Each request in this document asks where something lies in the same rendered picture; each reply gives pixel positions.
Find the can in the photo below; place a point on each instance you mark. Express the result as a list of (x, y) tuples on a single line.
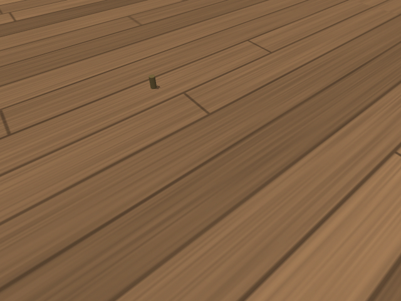
[(152, 81)]

